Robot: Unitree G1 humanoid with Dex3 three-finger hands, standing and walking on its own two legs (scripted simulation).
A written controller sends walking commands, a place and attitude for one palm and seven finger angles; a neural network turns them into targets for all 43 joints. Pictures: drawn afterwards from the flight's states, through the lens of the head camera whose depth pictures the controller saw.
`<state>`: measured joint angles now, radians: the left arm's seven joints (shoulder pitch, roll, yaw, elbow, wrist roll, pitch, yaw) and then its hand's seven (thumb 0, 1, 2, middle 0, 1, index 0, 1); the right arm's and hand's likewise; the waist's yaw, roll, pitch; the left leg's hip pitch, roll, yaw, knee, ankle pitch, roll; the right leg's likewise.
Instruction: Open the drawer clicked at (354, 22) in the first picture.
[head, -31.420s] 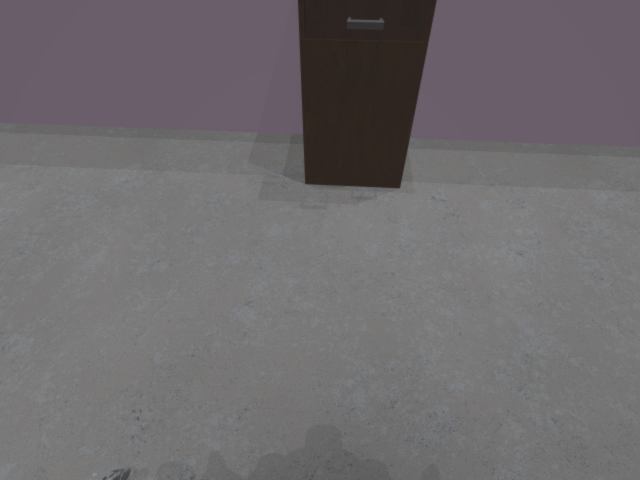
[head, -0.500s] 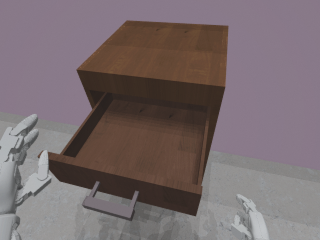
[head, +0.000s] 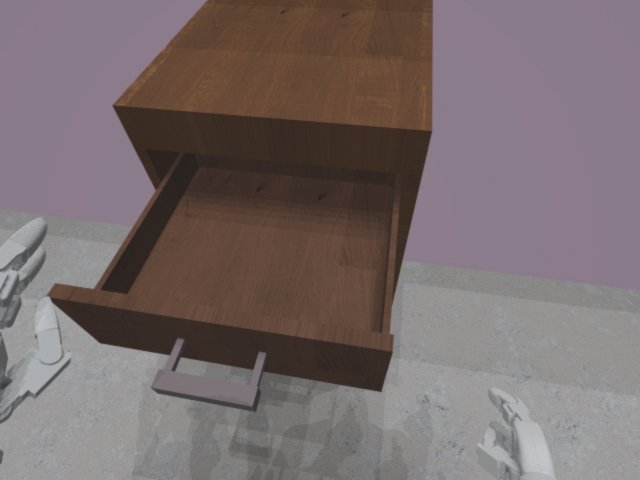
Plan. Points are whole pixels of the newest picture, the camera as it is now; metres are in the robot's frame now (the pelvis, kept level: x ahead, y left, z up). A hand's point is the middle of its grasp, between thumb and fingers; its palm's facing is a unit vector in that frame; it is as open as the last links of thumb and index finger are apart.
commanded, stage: step back with the hand held close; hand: left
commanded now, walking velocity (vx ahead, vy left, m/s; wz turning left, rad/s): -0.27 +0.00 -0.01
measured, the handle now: (213, 371) +0.25 +0.15 +0.00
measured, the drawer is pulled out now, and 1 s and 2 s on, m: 0.28 0.28 0.28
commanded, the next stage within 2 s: stop stepping back and stand still in 1.24 s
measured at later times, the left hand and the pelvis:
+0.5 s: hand out of the picture +0.15 +0.24 +0.17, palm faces +0.36 -0.80 -0.48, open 7.4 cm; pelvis -0.05 +0.01 -0.01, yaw +0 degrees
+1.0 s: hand (36, 459) +0.12 +0.20 +0.17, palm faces +0.25 -0.84 -0.48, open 7.4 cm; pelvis -0.10 -0.01 +0.00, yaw -3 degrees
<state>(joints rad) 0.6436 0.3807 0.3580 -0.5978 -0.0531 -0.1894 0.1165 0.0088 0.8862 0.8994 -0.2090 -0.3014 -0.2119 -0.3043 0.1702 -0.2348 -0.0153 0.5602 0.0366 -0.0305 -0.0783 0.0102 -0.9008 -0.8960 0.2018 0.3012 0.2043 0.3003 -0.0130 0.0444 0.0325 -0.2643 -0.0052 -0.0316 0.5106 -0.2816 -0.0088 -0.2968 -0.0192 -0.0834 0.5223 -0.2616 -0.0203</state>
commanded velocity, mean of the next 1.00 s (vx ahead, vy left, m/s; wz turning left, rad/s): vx -0.34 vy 0.00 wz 0.00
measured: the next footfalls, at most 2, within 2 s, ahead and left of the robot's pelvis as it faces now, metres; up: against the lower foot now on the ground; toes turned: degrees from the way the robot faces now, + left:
right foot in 0.92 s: -0.10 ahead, -0.11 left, +0.00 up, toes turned -5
left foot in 1.26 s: -0.14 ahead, +0.12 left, +0.00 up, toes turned +5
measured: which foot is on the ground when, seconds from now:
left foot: down 0.00-1.00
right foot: down 0.00-0.72, up 0.74-0.90, down 0.92-1.00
